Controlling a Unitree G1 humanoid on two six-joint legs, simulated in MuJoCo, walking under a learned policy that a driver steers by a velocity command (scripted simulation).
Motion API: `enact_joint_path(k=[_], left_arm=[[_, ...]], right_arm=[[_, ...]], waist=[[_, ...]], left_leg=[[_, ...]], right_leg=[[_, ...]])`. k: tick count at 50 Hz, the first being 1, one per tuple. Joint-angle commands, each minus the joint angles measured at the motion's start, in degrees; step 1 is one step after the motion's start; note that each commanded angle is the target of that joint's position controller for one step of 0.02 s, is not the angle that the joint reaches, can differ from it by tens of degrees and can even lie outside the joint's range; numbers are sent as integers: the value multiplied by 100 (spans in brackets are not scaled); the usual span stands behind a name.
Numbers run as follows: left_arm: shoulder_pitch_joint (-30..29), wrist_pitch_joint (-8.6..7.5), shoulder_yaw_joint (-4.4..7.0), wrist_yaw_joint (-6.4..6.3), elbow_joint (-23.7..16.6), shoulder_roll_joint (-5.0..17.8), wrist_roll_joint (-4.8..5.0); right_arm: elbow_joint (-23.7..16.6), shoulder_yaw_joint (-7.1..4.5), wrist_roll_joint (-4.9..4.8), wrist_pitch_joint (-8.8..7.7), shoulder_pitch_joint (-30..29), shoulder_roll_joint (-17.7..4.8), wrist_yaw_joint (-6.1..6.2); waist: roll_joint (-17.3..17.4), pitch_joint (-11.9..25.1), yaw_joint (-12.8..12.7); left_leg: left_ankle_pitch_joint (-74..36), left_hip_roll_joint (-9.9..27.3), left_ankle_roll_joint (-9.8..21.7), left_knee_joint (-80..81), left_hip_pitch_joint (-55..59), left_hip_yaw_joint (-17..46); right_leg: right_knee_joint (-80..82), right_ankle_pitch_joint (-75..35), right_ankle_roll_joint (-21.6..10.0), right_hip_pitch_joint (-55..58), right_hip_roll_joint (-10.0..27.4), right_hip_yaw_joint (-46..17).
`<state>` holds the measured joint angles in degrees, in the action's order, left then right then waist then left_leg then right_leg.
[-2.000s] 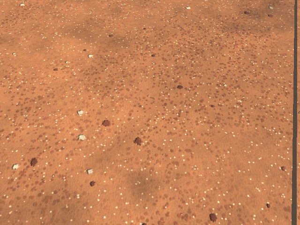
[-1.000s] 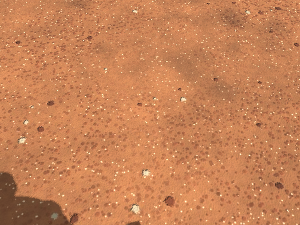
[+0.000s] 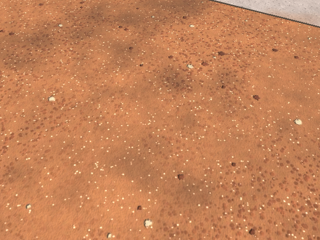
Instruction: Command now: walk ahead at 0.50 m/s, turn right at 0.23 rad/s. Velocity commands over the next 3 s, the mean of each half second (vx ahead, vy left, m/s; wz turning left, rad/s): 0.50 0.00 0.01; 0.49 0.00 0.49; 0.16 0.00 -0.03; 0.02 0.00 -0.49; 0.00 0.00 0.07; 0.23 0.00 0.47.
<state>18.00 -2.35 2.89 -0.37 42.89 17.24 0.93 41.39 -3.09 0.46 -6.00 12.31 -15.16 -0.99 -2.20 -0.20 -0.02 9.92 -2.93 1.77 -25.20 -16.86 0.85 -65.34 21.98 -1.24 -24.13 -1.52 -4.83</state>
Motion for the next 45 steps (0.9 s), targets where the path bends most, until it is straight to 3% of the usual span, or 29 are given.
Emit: enact_joint_path(k=[1,4,6,9,12,14,15,16,17,18,19,20,21,22,23,25,29,33,38,40,41,42,43,44,45], left_arm=[[-222,-128,104,52,-531,369,-19],[-669,-142,-9,88,-682,152,-84],[-1021,-177,-62,127,-741,88,-75],[-1505,-213,-59,174,-841,161,-25],[-1858,-238,-28,226,-997,263,7],[-1759,-265,24,243,-1009,378,-2],[-1357,-276,102,225,-906,497,-24],[-606,-276,237,174,-697,747,-62],[449,-257,369,99,-561,1208,-157],[701,-185,440,100,-461,1580,-162],[729,-173,316,108,-445,1022,-107],[386,-191,232,104,-441,806,-78],[-1,-212,176,118,-457,641,-102],[-288,-240,132,139,-449,463,-128],[-458,-287,112,150,-426,366,-171],[-582,-387,145,155,-324,342,-172],[-506,-441,231,84,-80,516,-198],[-349,-384,277,12,83,700,-151],[78,-187,357,-20,356,902,-21],[17,-99,396,-54,358,1049,11],[-22,-52,420,-84,342,1136,27],[-92,2,427,-112,319,1180,35],[-130,6,385,-142,280,1111,32],[127,-67,217,-125,89,577,-169],[274,-290,43,-40,-165,208,-157]], right_arm=[[-136,-128,-19,-41,265,-568,-1],[-5,-206,-96,-28,336,-884,23],[71,-230,-116,10,403,-1012,38],[246,-232,-171,60,694,-1108,34],[419,-235,-213,131,936,-1167,39],[499,-247,-223,200,978,-1228,62],[509,-234,-231,228,918,-1235,77],[499,-179,-202,233,931,-1113,84],[307,-31,-56,202,857,-768,86],[225,137,-111,101,1568,-200,86],[324,-22,-236,57,1265,-842,81],[193,-111,-316,46,814,-1063,69],[171,-109,-275,70,601,-990,90],[164,-127,-208,117,508,-919,101],[199,-134,-201,195,612,-812,102],[230,-106,-216,323,692,-563,102],[46,-102,-174,393,268,-451,80],[-190,-30,-160,350,-471,-326,-71],[-637,-12,-171,359,-1210,-350,-234],[-734,-86,-164,379,-1105,-490,-277],[-712,-158,-160,400,-823,-614,-278],[-574,-285,-174,414,-173,-819,-255],[-328,-484,-185,442,785,-1161,-169],[-206,-641,-206,504,1303,-1743,-29],[-431,-604,-192,412,1053,-1955,-61]], waist=[[831,45,70],[744,-45,135],[687,-72,246],[679,-119,419],[702,-215,449],[722,-179,280],[678,15,-2],[564,489,-361],[-66,1372,-793],[-1563,2059,-500],[-895,1732,-721],[-649,950,-649],[-400,596,-466],[-395,290,-311],[-479,170,-133],[-378,65,21],[-118,-146,21],[-1,-365,-237],[28,-570,-434],[-148,-343,-250],[-274,-98,-54],[-280,271,332],[-101,756,832],[1033,1240,749],[1640,2053,354]], left_leg=[[-558,1518,1065,1317,1154,1780],[-986,1525,1179,1579,910,1326],[-1083,1414,1088,1644,789,975],[-1109,1380,959,1602,797,716],[-1129,1596,845,1417,1183,779],[-1512,1680,728,1109,1340,835],[-2158,1546,616,647,1270,729],[-2531,1250,462,-260,955,524],[-1177,869,210,-2017,-125,256],[2171,82,-98,-3845,-2050,67],[2300,316,-100,-4557,-2625,654],[1779,546,-56,-4644,-2893,607],[1306,763,-83,-4462,-2706,495],[987,888,-121,-4221,-2544,482],[749,1003,-148,-4099,-2216,521],[497,1036,-208,-3972,-1979,510],[-461,1025,-287,-3158,-2345,614],[-1380,937,-190,-1893,-2124,193],[-865,803,95,-1150,-2343,-180],[-293,503,299,-1084,-1866,-504],[19,282,420,-1118,-1400,-677],[87,34,579,-983,-537,-787],[-233,-94,813,-614,998,-595],[-208,1135,1365,-506,2861,1470],[730,2256,2421,500,3989,4686]], right_leg=[[417,-271,68,-1380,586,-78],[1422,-778,167,-1310,692,146],[2186,-1474,172,-1050,655,251],[2936,-2186,179,-639,490,368],[3330,-2055,32,-581,418,362],[3605,-1786,-113,-172,337,412],[3837,-1777,-219,500,223,506],[3886,-1786,-367,1654,250,484],[3730,-1910,-750,3309,1383,-682],[4302,-849,-1545,4720,2619,-3004],[4670,77,-1478,4340,2470,-3306],[4793,-13,-1246,3682,2285,-2463],[4955,-437,-1108,3016,2023,-1852],[5152,-854,-1051,2484,1828,-1385],[5350,-1187,-987,2070,1691,-986],[5627,-1780,-1016,1683,1647,-476],[5814,-2556,-1003,1751,1621,348],[5901,-2666,-844,1874,1530,1046],[5505,-3290,-702,2857,1806,1384],[4891,-4980,-574,3095,1820,1565],[4345,-5953,-506,3143,1799,1638],[3411,-6461,-405,2975,1692,1744],[2080,-5903,-190,2193,1462,1846],[90,-2433,116,187,928,1847],[-1425,1271,318,-1535,-192,618]])
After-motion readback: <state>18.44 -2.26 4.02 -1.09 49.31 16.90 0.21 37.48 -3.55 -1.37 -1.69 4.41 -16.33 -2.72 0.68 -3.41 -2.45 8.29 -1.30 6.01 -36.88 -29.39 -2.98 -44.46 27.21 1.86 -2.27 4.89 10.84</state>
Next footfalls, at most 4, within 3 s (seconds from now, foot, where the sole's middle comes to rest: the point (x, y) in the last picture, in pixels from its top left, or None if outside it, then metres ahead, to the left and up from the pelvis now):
0.34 right None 0.33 -0.16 -0.78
0.86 left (136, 218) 0.59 0.12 -0.78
1.32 right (162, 165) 0.85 0.01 -0.78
1.70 left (116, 183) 0.75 0.22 -0.78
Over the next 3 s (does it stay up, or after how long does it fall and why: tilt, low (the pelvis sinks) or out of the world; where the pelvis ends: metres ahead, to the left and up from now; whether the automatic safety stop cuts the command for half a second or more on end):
stays up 0.77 0.05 0.01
